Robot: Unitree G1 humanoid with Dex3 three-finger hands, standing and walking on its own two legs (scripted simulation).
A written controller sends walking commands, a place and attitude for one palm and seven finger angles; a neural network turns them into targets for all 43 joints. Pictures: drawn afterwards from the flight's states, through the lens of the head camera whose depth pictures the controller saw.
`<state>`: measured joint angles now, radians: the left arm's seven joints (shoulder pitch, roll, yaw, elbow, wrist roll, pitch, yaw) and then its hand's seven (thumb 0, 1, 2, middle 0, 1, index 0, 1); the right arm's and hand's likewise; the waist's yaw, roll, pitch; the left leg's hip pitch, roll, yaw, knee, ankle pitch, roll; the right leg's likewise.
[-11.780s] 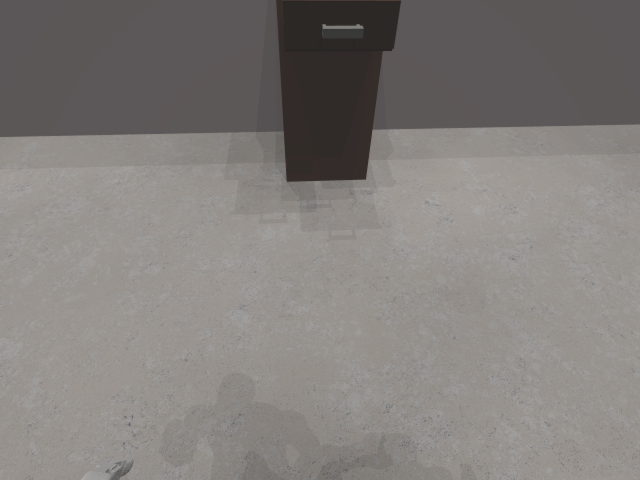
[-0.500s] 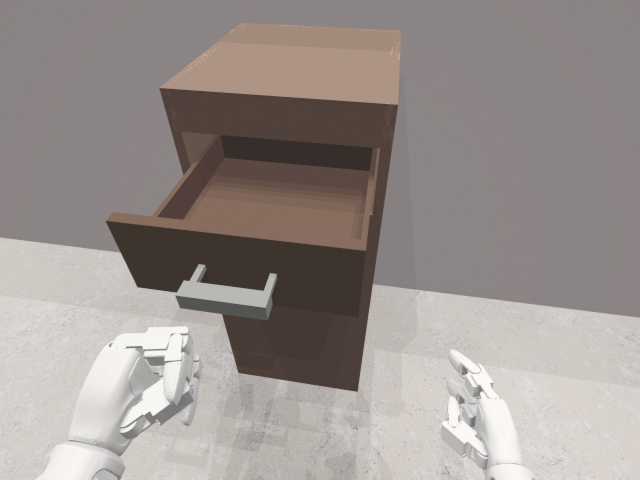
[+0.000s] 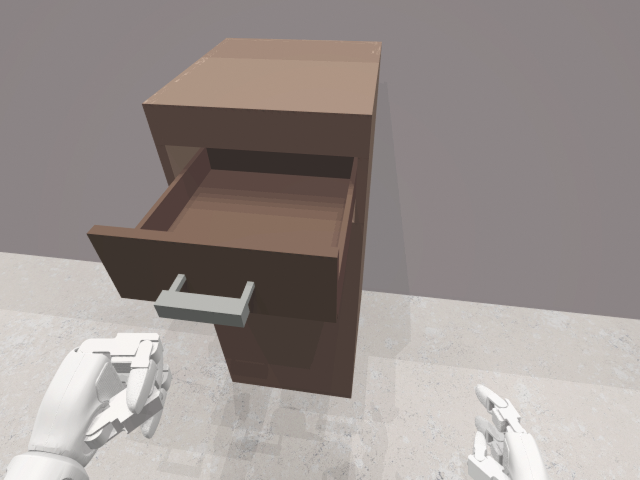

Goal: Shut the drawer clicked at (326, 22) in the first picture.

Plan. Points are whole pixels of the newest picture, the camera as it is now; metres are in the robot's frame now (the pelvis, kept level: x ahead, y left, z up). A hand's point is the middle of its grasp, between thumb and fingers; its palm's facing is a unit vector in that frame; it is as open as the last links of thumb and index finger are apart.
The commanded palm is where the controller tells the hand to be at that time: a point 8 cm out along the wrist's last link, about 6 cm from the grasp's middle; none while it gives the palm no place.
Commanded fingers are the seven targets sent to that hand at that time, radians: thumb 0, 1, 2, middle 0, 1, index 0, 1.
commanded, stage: raise the hand and make a fist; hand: left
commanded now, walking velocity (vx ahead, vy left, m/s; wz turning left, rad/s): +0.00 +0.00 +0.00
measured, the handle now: (208, 296) +0.34 +0.20 +0.06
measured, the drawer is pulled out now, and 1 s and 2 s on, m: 0.26 0.26 0.25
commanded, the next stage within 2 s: bring the fist close to the handle in 0.06 s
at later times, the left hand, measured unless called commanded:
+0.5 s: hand (183, 378) +0.19 +0.16 +0.12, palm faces -0.02 -1.00 -0.08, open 3.3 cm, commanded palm +0.15 +0.22 +0.13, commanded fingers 0.00 0.90 0.90 -1.40 -1.60 -1.40 -1.60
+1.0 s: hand (199, 375) +0.22 +0.17 +0.07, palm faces -0.05 -1.00 -0.04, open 3.3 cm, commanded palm +0.20 +0.22 +0.08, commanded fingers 0.00 0.90 0.90 -1.40 -1.60 -1.40 -1.60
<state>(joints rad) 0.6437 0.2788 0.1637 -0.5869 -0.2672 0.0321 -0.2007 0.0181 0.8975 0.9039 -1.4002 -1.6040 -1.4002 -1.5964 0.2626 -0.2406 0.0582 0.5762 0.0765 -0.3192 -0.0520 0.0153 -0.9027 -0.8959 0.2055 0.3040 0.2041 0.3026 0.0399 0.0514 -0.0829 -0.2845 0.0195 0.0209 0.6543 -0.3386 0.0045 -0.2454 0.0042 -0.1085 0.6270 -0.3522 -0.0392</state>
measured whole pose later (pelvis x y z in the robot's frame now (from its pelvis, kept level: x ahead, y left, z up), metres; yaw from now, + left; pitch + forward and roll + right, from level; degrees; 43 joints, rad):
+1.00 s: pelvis +0.00 +0.01 -0.01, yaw +0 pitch +4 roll +0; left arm 0.41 0.19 0.09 -0.18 -0.22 -0.22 -0.22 0.02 0.90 0.90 -1.40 -1.60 -1.40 -1.60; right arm 0.24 -0.23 0.04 0.60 0.03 -0.30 -0.04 0.01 -0.90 -0.90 0.21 0.30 0.21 0.30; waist 0.00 0.03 -0.05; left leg -0.44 0.00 0.03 0.75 -0.38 0.02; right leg -0.41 -0.02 -0.10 0.74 -0.40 -0.03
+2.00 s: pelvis +0.00 -0.01 -0.02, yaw +0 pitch +7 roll +0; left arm 0.18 0.24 0.15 0.09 -0.25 -0.27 -0.23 0.04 0.84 0.90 -1.40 -1.60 -1.40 -1.60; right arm 0.24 -0.26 0.03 0.60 0.04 -0.19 -0.05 0.01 -0.90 -0.90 0.21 0.30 0.20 0.30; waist -0.03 0.03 -0.07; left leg -0.53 0.03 0.02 0.81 -0.39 -0.01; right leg -0.50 0.00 -0.11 0.80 -0.42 -0.05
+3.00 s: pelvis -0.01 +0.01 -0.02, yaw -1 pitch +9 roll +0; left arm -0.44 0.27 0.17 0.71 -0.18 -0.33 -0.16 0.02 0.89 0.96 -1.40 -1.60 -1.40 -1.60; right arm 0.31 -0.26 0.03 0.66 0.04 -0.07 -0.02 0.01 -0.91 -0.90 0.21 0.30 0.20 0.30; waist -0.07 0.02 -0.05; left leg -0.59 0.02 0.04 0.80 -0.37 0.01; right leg -0.57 0.00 -0.08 0.79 -0.38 -0.04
